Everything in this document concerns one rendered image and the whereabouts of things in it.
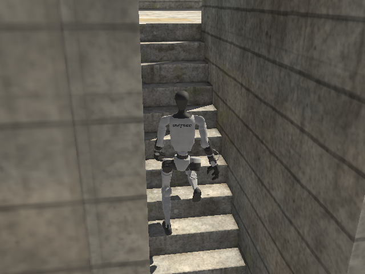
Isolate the left robot hand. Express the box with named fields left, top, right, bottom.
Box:
left=154, top=152, right=167, bottom=162

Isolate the right robot upper arm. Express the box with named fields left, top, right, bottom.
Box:
left=194, top=115, right=209, bottom=148

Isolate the right robot foot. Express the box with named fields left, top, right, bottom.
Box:
left=192, top=188, right=201, bottom=202

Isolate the left robot forearm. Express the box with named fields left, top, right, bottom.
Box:
left=154, top=139, right=162, bottom=155

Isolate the right robot forearm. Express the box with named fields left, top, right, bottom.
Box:
left=204, top=139, right=217, bottom=167

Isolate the right robot hand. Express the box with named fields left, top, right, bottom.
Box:
left=207, top=164, right=220, bottom=180

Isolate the humanoid robot torso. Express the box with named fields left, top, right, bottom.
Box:
left=169, top=113, right=196, bottom=171

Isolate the left robot upper arm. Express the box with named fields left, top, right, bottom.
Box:
left=156, top=115, right=170, bottom=147

